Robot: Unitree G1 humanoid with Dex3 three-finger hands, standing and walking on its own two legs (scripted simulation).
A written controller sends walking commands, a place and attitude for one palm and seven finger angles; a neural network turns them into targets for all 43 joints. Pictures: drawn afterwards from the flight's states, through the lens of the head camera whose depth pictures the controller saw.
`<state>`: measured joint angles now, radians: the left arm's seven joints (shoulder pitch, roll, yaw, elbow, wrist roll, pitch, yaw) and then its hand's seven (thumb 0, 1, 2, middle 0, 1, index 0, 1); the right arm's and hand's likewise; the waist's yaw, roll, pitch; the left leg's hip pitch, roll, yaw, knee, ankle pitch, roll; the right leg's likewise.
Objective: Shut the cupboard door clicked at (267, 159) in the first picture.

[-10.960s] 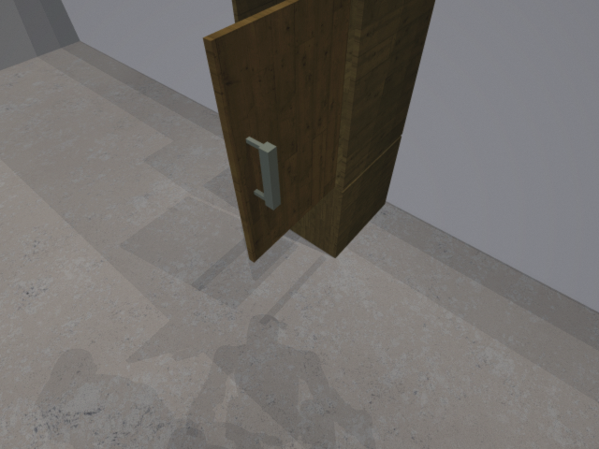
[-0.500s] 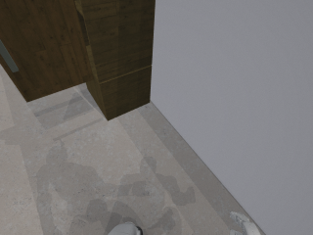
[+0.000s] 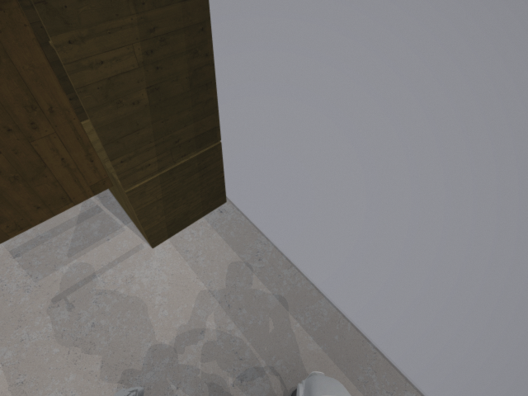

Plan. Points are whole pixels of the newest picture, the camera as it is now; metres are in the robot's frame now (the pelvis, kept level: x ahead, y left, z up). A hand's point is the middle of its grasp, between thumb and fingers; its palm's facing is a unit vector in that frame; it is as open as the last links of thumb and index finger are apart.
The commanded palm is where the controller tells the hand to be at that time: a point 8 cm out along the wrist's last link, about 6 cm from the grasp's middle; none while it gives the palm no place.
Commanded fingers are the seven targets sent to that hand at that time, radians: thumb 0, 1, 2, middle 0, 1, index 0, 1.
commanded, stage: turn to face it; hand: left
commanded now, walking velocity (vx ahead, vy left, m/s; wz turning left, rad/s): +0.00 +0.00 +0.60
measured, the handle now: out of the picture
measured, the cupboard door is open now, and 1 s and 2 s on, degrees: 90 90 90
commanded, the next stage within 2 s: take the last steps up to it in 1.16 s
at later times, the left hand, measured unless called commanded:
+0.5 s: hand out of the picture +0.09 +0.24 -0.21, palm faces +0.31 -0.93 -0.18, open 7.3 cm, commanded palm none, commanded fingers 0.00 0.90 0.90 -0.20 -0.30 -0.20 -0.30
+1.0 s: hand out of the picture +0.07 +0.23 -0.17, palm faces +0.45 -0.85 -0.26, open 7.4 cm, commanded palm none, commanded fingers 0.00 0.90 0.90 -0.20 -0.30 -0.20 -0.30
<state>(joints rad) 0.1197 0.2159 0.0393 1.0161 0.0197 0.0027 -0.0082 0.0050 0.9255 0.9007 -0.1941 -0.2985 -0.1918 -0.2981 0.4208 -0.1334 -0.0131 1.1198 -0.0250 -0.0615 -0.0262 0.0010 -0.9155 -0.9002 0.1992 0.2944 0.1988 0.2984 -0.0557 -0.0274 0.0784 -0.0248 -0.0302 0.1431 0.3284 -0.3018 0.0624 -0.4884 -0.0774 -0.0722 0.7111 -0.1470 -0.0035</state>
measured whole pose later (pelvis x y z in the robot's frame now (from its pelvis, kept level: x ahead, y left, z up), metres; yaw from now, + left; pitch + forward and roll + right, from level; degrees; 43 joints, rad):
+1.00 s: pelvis +0.08 +0.00 +0.00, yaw +28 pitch +2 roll -1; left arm 0.13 0.23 0.04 0.93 0.01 0.05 0.02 0.00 0.91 0.90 -0.20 -0.30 -0.19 -0.30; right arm 0.21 -0.20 -0.05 0.97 -0.02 0.04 0.00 0.01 -0.90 -0.90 0.20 0.30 0.20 0.30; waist -0.03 0.02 0.10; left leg -0.34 -0.08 -0.09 0.46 -0.15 0.04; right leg -0.37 -0.02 0.01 0.77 -0.42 0.06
